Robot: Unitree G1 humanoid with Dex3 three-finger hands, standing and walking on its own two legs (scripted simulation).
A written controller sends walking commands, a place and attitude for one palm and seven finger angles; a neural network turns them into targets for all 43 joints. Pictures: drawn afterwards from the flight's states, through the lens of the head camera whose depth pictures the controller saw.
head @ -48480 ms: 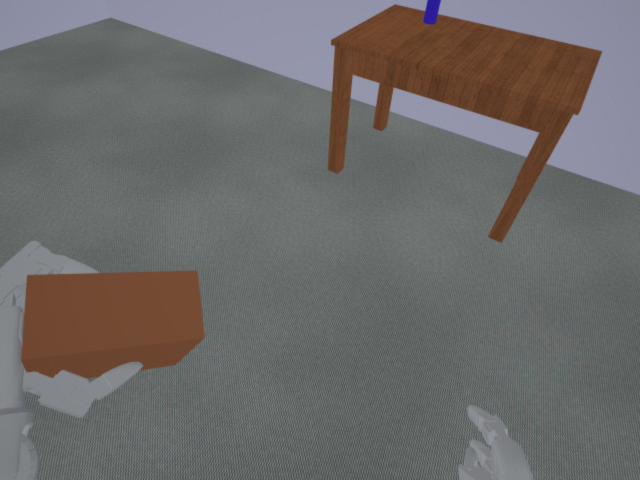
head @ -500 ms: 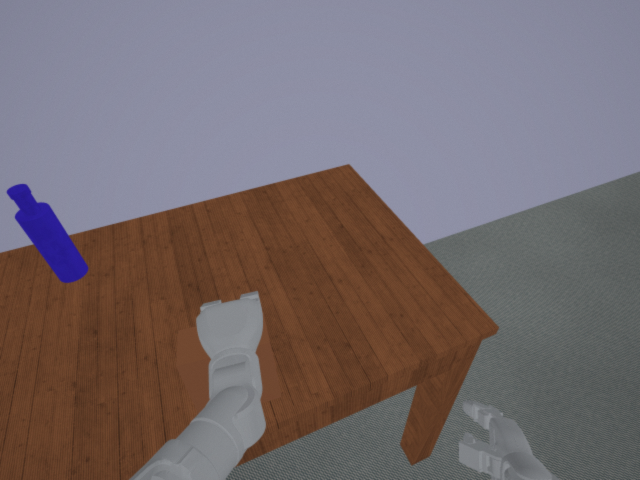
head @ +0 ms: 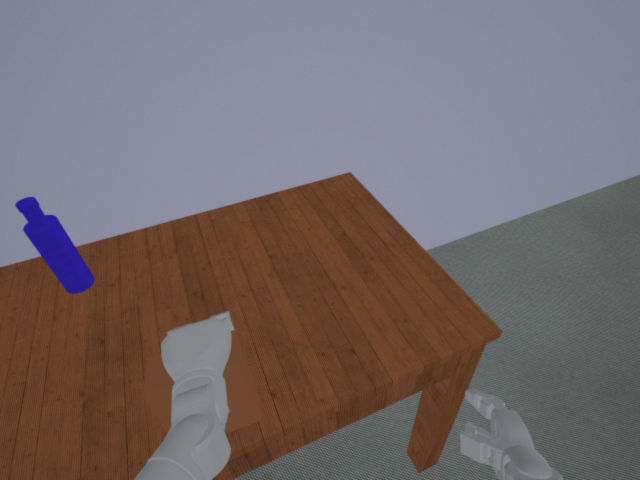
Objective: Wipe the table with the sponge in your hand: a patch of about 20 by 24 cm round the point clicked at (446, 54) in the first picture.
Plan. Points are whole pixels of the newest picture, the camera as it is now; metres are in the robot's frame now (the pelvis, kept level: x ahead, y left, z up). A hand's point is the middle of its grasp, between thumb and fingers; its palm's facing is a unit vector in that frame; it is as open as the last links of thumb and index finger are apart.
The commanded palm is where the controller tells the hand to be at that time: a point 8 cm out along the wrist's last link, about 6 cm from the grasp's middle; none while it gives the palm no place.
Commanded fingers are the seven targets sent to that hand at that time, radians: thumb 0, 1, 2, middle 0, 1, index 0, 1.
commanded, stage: slide back across to the middle lane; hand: left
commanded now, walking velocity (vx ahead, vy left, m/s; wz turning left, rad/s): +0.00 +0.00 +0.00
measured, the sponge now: (211, 399) +0.25 +0.21 -0.06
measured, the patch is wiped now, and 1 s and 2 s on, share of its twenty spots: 1.00 1.00 1.00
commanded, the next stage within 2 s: wipe forward along the middle lane in 0.10 s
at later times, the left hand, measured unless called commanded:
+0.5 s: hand (187, 368) +0.27 +0.24 -0.01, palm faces -0.07 -0.09 -0.99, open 10.7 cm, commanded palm +0.24 +0.24 +0.03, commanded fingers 0.00 0.10 1.30 -1.20 -1.60 -1.20 -1.60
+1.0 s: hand (176, 342) +0.31 +0.27 -0.01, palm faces -0.09 -0.04 -1.00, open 10.7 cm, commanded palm +0.29 +0.27 +0.02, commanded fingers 0.00 0.10 1.30 -1.20 -1.60 -1.20 -1.60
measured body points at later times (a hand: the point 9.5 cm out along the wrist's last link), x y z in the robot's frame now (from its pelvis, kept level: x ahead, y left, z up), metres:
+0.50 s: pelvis -0.01 +0.01 +0.00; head -0.03 -0.02 +0.45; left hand +0.27 +0.24 +0.04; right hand +0.22 -0.21 -0.09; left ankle +0.02 +0.13 -0.73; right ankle +0.00 -0.08 -0.73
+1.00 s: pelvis -0.02 +0.00 -0.01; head -0.02 -0.01 +0.44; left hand +0.31 +0.27 +0.04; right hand +0.15 -0.24 -0.13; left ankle +0.02 +0.13 -0.73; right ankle +0.00 -0.08 -0.73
